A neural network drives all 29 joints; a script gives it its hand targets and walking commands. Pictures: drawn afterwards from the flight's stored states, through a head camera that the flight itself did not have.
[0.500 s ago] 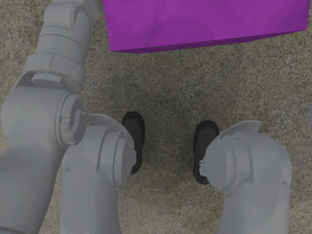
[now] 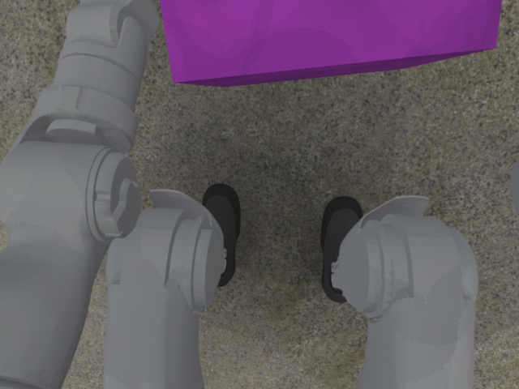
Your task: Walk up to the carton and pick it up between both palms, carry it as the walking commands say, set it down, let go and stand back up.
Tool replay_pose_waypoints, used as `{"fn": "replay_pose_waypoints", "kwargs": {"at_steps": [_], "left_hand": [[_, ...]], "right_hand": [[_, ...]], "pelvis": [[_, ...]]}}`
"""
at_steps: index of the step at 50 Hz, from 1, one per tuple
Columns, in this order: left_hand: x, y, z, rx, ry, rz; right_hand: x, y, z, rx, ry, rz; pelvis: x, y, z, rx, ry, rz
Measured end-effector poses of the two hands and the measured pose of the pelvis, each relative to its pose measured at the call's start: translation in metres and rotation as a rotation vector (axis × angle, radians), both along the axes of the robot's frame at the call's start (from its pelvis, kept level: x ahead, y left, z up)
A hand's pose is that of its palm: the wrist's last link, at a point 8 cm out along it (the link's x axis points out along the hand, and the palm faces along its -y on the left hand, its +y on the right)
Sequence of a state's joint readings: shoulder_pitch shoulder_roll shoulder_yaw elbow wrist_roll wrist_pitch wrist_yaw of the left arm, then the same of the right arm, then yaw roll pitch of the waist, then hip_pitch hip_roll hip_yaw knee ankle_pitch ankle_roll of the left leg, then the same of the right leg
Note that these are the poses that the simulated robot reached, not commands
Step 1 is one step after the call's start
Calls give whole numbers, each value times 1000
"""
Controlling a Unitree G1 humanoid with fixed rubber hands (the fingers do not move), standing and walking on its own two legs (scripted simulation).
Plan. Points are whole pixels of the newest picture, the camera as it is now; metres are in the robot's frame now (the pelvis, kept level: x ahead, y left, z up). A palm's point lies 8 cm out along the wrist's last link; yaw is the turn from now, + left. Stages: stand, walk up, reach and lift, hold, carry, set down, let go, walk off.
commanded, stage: reach and lift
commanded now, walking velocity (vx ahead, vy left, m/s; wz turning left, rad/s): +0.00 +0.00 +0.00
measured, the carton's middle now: out of the picture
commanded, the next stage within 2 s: none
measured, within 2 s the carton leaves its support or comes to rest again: leaves its support in 0.54 s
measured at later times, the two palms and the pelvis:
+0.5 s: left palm out of the picture +0.56 +0.16 -0.17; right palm out of the picture +0.58 -0.22 -0.16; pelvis +0.01 +0.00 -0.01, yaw +0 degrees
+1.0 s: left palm out of the picture +0.56 +0.16 -0.10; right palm out of the picture +0.58 -0.22 -0.10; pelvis +0.01 +0.00 +0.03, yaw +0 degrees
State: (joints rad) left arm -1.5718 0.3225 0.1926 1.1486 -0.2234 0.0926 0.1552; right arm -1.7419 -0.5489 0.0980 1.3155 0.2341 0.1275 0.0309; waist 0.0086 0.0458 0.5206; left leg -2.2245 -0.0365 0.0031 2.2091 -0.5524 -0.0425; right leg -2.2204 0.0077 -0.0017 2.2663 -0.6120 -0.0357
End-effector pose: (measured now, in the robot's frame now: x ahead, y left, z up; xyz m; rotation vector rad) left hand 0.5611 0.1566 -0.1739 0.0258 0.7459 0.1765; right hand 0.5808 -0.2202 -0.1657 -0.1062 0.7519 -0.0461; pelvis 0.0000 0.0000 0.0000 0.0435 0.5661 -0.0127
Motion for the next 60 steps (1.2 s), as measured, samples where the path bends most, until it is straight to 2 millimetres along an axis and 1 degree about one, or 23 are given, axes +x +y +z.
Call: {"fn": "replay_pose_waypoints", "kwargs": {"at_steps": [14,25,30,40,54,60], "left_hand": [[1,3,0,-28,15,-14],[-1,3,4,-5,27,11],[-3,4,15,-11,12,19],[3,0,50,-18,-13,20],[-1,1,76,-4,-11,30],[-3,3,92,-5,-18,38]], "right_hand": [[-1,-1,-1,25,7,-9],[-3,3,2,-7,5,0],[-1,3,15,-3,-8,1],[4,-1,53,7,-31,-17],[2,1,74,9,-29,-5],[1,3,88,17,-35,-7]], "pelvis": [[6,0,-8,6,-9,-3],[8,-1,-6,8,10,-5],[8,0,-2,10,25,-8],[6,2,12,12,62,-15],[9,1,31,16,132,-17],[12,0,41,19,164,-16]]}}
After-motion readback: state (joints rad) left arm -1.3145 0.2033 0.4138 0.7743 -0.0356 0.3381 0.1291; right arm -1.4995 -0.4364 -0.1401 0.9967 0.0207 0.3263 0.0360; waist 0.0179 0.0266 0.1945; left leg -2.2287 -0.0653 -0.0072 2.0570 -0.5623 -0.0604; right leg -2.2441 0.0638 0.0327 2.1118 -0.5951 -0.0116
